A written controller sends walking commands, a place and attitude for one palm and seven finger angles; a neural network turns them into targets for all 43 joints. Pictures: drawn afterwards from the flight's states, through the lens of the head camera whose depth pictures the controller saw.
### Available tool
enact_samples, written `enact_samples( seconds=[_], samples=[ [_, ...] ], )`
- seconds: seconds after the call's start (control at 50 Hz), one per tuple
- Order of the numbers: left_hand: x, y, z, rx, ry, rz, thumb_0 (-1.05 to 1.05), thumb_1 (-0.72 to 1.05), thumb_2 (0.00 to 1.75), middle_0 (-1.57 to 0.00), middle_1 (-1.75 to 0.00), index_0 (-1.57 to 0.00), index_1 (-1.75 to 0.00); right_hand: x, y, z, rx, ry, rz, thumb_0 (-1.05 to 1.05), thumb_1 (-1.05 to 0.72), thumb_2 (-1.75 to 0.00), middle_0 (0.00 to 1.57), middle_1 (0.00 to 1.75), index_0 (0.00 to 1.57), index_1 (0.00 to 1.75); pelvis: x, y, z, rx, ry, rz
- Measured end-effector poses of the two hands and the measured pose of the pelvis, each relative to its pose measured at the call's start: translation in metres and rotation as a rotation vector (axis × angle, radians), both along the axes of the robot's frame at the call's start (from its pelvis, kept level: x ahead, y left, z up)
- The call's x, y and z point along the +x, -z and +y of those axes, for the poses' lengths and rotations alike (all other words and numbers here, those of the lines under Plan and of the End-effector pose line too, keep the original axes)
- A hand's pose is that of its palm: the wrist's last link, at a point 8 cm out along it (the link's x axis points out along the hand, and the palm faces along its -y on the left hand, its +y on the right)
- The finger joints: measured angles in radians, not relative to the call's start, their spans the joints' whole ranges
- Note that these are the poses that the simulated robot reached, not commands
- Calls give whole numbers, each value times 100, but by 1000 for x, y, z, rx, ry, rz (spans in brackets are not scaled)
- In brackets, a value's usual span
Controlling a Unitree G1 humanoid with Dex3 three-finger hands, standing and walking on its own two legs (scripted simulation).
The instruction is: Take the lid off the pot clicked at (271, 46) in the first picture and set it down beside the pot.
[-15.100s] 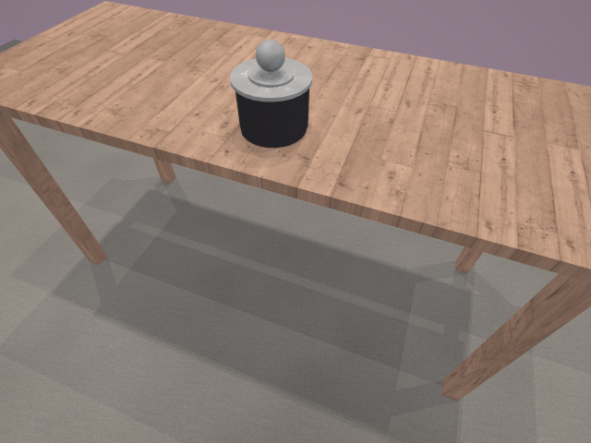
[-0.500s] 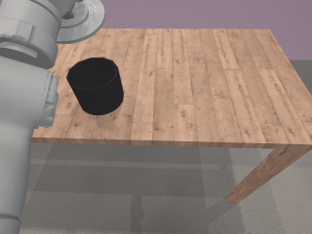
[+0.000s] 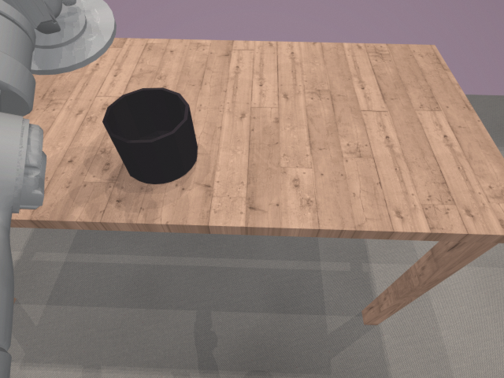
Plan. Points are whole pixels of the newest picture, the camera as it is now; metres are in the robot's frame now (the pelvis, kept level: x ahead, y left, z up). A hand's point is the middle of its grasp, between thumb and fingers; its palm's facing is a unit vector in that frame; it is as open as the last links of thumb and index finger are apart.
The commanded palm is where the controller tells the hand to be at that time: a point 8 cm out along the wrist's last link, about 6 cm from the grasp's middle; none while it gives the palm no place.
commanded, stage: move the lid sideways beside the pot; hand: left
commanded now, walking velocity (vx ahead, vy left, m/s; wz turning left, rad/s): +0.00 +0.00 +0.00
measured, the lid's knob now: out of the picture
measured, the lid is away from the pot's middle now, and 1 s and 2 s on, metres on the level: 0.08 0.19 0.22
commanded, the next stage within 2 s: none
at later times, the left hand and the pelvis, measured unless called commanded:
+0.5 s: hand out of the picture +0.49 +0.27 +0.32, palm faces -0.17 -0.14 -0.98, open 7.6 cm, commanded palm +0.51 +0.27 +0.39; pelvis +0.00 +0.01 +0.00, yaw +0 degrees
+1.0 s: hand out of the picture +0.48 +0.31 +0.31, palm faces -0.19 -0.18 -0.97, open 7.6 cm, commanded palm +0.52 +0.33 +0.39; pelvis +0.00 +0.00 +0.00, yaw -1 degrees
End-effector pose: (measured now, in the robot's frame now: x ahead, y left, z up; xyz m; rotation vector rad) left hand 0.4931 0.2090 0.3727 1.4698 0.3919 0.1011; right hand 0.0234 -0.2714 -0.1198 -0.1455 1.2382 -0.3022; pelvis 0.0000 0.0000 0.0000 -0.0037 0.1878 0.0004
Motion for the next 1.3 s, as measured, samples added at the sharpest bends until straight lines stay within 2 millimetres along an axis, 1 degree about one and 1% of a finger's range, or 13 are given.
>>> enact_samples(
  seconds=[0.14,0.3,0.58,0.7,0.84,0.94,1.06,1.3],
  samples=[
    [-4,-4,12,2,-2,-9,1,21,78,-58,-103,-65,-105,5,1,6,8,-5,-18,0,-91,-90,20,30,20,30,0,0,3,-2,-1,1],
    [-7,3,33,-8,-46,22,1,21,78,-58,-103,-65,-105,8,-1,8,0,-5,-20,0,-91,-90,20,30,20,30,-2,0,6,-5,0,1],
    [-15,-2,70,-14,-112,13,1,21,78,-58,-103,-65,-105,-3,-3,6,-16,5,22,0,-91,-90,20,30,20,30,-1,0,8,-9,-1,4],
    [-18,-2,77,-6,-134,17,1,22,78,-58,-103,-65,-105,-6,-1,7,-12,1,37,0,-91,-90,20,30,20,30,-1,0,7,-11,-5,5],
    [-19,2,84,-17,-151,36,1,22,78,-58,-103,-65,-105,-5,-1,7,-11,11,27,0,-91,-90,20,30,20,30,-1,0,5,-12,0,2],
    [-19,2,93,-30,-169,40,1,22,78,-58,-103,-65,-105,-4,-2,5,-16,23,24,0,-91,-90,20,30,20,30,1,0,4,-13,7,1],
    [-20,5,109,-43,-205,53,1,22,78,-58,-103,-65,-105,-7,-3,2,-21,34,42,0,-91,-90,20,30,20,30,3,0,3,-14,14,2],
    [-25,14,149,-57,-301,77,1,22,78,-58,-103,-65,-105,-13,-6,2,-30,45,90,0,-91,-90,20,30,20,30,9,0,5,-20,17,13]
  ],
)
